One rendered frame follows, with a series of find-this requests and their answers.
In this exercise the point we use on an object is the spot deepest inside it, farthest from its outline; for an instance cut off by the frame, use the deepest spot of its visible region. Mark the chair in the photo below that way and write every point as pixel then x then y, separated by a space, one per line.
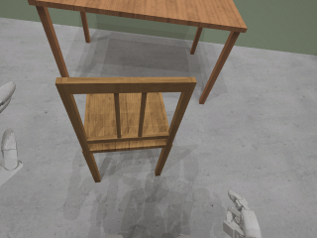
pixel 124 114

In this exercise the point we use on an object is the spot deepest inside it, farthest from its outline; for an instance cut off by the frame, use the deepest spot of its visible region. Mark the table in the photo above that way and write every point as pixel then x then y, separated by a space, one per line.
pixel 211 14

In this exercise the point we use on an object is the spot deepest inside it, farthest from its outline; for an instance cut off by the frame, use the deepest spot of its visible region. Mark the robot left hand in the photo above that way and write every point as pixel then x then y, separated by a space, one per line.
pixel 10 165

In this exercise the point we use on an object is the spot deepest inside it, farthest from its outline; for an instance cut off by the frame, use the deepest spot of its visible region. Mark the robot right hand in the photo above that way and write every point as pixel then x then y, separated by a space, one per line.
pixel 245 224

